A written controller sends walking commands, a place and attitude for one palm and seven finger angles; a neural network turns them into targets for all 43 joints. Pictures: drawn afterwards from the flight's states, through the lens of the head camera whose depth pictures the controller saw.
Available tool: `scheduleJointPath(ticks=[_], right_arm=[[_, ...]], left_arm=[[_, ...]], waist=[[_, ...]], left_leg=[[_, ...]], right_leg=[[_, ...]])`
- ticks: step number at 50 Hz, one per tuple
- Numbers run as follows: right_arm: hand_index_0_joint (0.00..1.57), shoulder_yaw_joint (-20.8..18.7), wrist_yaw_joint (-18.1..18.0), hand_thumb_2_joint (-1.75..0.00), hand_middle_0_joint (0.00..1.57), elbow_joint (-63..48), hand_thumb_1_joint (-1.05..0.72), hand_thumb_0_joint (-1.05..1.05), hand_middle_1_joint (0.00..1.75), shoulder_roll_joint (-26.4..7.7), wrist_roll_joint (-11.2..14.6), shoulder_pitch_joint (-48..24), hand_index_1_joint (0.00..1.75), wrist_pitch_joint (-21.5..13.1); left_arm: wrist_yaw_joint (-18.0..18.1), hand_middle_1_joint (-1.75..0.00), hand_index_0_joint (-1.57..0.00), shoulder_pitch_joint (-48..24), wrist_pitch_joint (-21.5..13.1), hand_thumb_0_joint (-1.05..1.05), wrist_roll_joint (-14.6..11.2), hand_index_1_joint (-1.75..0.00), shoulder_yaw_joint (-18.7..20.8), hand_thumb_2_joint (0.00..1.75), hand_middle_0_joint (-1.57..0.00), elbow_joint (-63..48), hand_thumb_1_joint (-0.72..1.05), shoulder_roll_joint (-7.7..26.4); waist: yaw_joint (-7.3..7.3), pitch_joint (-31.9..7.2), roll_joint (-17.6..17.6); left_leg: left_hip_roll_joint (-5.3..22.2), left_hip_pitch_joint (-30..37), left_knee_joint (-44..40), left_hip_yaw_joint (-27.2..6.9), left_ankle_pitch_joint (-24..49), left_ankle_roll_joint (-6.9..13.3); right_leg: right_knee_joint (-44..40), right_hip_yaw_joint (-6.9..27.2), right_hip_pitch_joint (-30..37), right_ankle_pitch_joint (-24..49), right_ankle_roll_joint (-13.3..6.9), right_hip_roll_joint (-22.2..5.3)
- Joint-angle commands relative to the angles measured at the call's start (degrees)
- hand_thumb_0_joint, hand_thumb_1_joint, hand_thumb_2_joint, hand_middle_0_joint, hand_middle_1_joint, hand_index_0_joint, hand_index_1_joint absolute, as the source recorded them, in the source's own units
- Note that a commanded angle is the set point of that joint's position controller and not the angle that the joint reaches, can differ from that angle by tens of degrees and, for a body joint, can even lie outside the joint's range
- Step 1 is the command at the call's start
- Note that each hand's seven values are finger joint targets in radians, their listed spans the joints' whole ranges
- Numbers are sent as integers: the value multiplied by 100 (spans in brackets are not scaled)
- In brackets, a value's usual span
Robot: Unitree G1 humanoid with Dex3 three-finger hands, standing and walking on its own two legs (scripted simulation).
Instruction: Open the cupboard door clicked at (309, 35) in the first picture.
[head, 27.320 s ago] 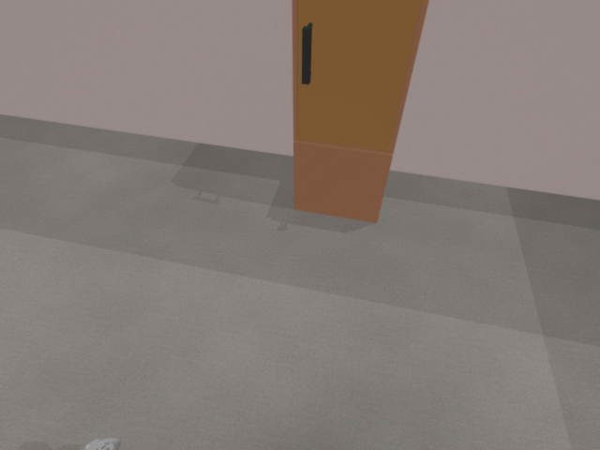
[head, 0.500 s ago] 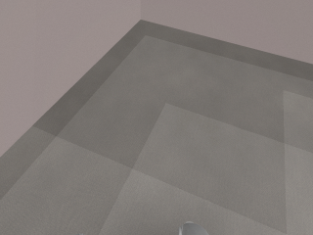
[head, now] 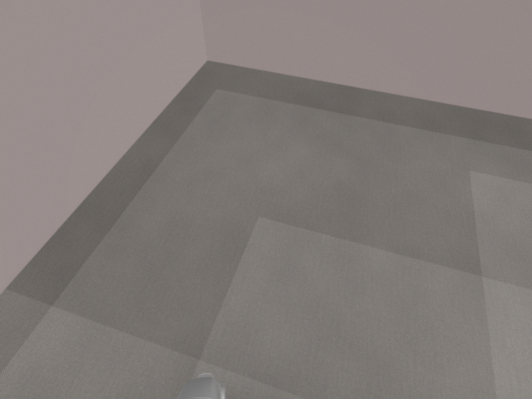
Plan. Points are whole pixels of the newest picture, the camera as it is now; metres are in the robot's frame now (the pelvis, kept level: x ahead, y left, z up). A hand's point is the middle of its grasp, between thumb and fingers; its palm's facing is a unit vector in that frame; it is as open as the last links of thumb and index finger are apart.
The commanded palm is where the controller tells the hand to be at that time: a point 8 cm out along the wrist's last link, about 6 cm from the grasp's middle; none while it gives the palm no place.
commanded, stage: walk to a spot facing it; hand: left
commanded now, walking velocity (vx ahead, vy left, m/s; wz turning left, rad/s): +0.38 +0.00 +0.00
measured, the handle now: out of the picture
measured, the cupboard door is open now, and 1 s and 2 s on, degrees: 51 51 51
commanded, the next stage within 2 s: turn to face it in 0.28 s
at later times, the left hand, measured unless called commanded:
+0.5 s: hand (186, 313) +0.30 +0.18 -0.18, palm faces +0.02 -0.97 -0.26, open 7.3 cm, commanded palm none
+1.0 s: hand (188, 279) +0.37 +0.19 -0.18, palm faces +0.30 -0.93 -0.23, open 7.4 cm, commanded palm none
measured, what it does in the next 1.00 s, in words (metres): walks ahead, turning left: left foot, then right foot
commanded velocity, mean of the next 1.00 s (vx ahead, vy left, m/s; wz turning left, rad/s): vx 0.10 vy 0.00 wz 0.33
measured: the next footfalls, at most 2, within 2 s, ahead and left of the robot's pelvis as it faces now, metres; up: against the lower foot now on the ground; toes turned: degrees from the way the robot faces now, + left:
left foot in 0.12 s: +0.22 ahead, +0.14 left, +0.00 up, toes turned +7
right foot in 0.46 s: +0.32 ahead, -0.14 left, +0.00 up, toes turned -9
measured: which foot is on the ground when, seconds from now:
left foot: up 0.00-0.10, down 0.12-0.46, up 0.48-0.76, down 0.78-1.00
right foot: down 0.00-0.12, up 0.14-0.44, down 0.46-0.78, up 0.80-1.00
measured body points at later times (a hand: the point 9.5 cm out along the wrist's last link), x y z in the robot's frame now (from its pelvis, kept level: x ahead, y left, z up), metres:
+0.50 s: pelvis +0.22 -0.02 -0.02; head +0.23 -0.04 +0.43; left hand +0.29 +0.23 -0.16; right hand +0.19 -0.26 -0.19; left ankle +0.18 +0.13 -0.73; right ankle +0.28 -0.13 -0.75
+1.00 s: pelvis +0.33 -0.03 -0.01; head +0.37 +0.00 +0.44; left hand +0.35 +0.24 -0.16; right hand +0.47 -0.24 -0.15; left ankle +0.33 +0.09 -0.74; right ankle +0.34 -0.18 -0.69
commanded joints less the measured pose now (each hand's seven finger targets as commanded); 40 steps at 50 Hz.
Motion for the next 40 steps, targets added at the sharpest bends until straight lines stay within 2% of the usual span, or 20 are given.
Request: scheduleJointPath(ticks=[1, 4, 5, 6, 7, 10, 14, 20, 21, 22, 23, 24, 25, 27, 29, 34, 37, 38, 39, 40], right_arm=[[20, -23, 32, -90, 20, -507, -90, 0, 30, -316, 37, -560, 30, -195], [20, -84, -67, -90, 20, -125, -90, 0, 30, -569, -14, 451, 30, -251], [20, -186, -135, -90, 20, 101, -90, 0, 30, -1006, -75, 1372, 30, -282], [20, -315, -191, -90, 20, 253, -90, 0, 30, -1615, -140, 2118, 30, -283], [20, -300, -222, -90, 20, 259, -90, 0, 30, -1707, -63, 2197, 30, -211], [20, -119, -240, -90, 20, -113, -90, 0, 30, -925, -49, 877, 30, -289], [20, -88, -224, -90, 20, -143, -90, 0, 30, -898, -42, 469, 30, -308], [20, -135, -160, -90, 20, -85, -90, 0, 30, -903, -18, 404, 30, -98], [20, -90, -160, -90, 20, -67, -90, 0, 30, -759, 5, 425, 30, -83], [20, -14, -133, -90, 20, -120, -90, 0, 30, -452, 54, 478, 30, -79], [20, 2, -121, -90, 20, -287, -90, 0, 30, -326, 78, 489, 30, -39], [20, -41, -135, -90, 20, -264, -90, 0, 30, -469, 74, 509, 30, 0], [20, -50, -151, -90, 20, -195, -90, 0, 30, -468, 65, 420, 30, -3], [20, -35, -142, -90, 20, -86, -90, 0, 30, -449, 73, 450, 30, 41], [20, 12, -101, -90, 20, -43, -90, 0, 30, -223, 92, 545, 30, 113], [20, 43, -34, -90, 20, -237, -90, 0, 30, -113, 77, 414, 30, 163], [20, -29, -21, -90, 20, -303, -90, 0, 30, -516, 33, 707, 30, 142], [20, -152, -52, -90, 20, -323, -90, 0, 30, -1036, -16, 1058, 30, 103], [20, -275, -117, -90, 20, -343, -90, 0, 30, -1560, -27, 1325, 30, 118], [20, -299, -186, -90, 20, -325, -90, 0, 30, -1684, -36, 1438, 30, 153]], left_arm=[[24, -30, -20, 580, -120, 0, -4, -30, 80, 90, -20, 23, 90, 715], [39, -30, -20, 458, -109, 0, -19, -30, 74, 90, -20, 39, 90, 685], [14, -30, -20, 426, -96, 0, -50, -30, 61, 90, -20, -89, 90, 577], [-45, -30, -20, 655, -97, 0, -94, -30, -5, 90, -20, -236, 90, 288], [-35, -30, -20, 138, -138, 0, -48, -30, -2, 90, -20, -476, 90, 386], [-114, -30, -20, -228, 14, 0, 47, -30, 36, 90, -20, -494, 90, 277], [-190, -30, -20, 81, 237, 0, 45, -30, 1, 90, -20, -415, 90, -33], [-177, -30, -20, 295, 237, 0, 79, -30, 82, 90, -20, -351, 90, 234], [-142, -30, -20, 560, 183, 0, 83, -30, 123, 90, -20, -267, 90, 444], [-84, -30, -20, 942, 101, 0, 111, -30, 195, 90, -20, -176, 90, 914], [-31, -30, -20, 1256, 102, 0, 53, -30, 244, 90, -20, -147, 90, 1398], [33, -30, -20, 977, 119, 0, 42, -30, 199, 90, -20, -227, 90, 1264], [74, -30, -20, 538, 119, 0, 49, -30, 194, 90, -20, -307, 90, 1154], [115, -30, -20, 5, 139, 0, 43, -30, 101, 90, -20, -475, 90, 775], [126, -30, -20, -190, 130, 0, 51, -30, 95, 90, -20, -518, 90, 744], [142, -30, -20, -212, 194, 0, 44, -30, 174, 90, -20, -558, 90, 855], [129, -30, -20, -328, 276, 0, -29, -30, 209, 90, -20, -713, 90, 925], [110, -30, -20, -295, 323, 0, -58, -30, 197, 90, -20, -861, 90, 727], [106, -30, -20, -524, 370, 0, -90, -30, 91, 90, -20, -1109, 90, 482], [129, -30, -20, -859, 424, 0, -14, -30, 104, 90, -20, -1311, 90, 605]], waist=[[133, 187, -598], [-455, -183, -231], [-842, -658, 397], [-913, -1315, 1620], [-951, -1033, 898], [-343, 150, 794], [48, 39, 846], [294, 182, 394], [432, 171, -15], [596, 78, -1108], [674, -260, -1963], [523, -220, -1540], [381, -87, -1839], [131, -150, -1241], [-7, -139, -957], [30, -284, -849], [-207, -565, -370], [-374, -856, 931], [-556, -890, 2089], [-634, -862, 1126]], left_leg=[[-171, -101, -694, 101, -10, 146], [-548, 2001, -1479, 338, 318, 376], [209, 3486, -1596, -696, 434, 781], [1838, 4632, -2129, -2809, 523, 1551], [2248, 4118, -2545, -3493, 369, 1867], [1622, 1981, -3242, -2261, -1086, 1263], [984, 1133, -3308, -550, -422, 931], [545, 417, -2513, -228, -1785, 673], [190, 173, -1812, -86, -1772, 503], [-471, -487, -352, 448, -2043, 208], [-596, -642, 975, 218, -2726, 174], [-382, -479, 1672, -172, -2476, 206], [-244, -667, 2098, -387, -2052, 184], [-77, -241, 2013, -405, -1479, 93], [-129, 137, 1323, -144, -1364, 12], [-360, 552, -218, 287, -814, -12], [-410, 1772, -1486, 281, 454, 78], [446, 2499, -1847, -993, 1884, 521], [1751, 2856, -2207, -2734, 3606, 1386], [1919, 2505, -2297, -2958, 2536, 1660]], right_leg=[[-392, 1016, 544, 2534, -562, -1738], [1156, 533, -207, 3771, -246, -1344], [2484, 262, -1392, 2820, 25, -948], [4628, -108, -2739, -676, 254, -178], [5554, 454, -3231, -1577, 177, -207], [5568, 760, -3451, -580, 275, -881], [3370, 306, -2112, -184, 381, -940], [1731, -231, -470, 321, 492, -463], [1237, 73, -2, 96, 445, -607], [338, 1557, 443, -245, 99, -1729], [-691, 2946, 486, -515, -437, -2886], [-914, 2947, 98, -945, -697, -2993], [-811, 2699, -127, -419, -680, -2846], [-478, 1214, -514, 1188, -460, -2527], [-222, 367, -636, 2385, -342, -2373], [357, -233, -301, 2759, -146, -2249], [1405, -578, -721, 2135, 249, -2065], [2474, -774, -1551, 699, 620, -1541], [3848, -459, -2681, -2361, 917, -843], [4566, 252, -2767, -2311, 820, -758]])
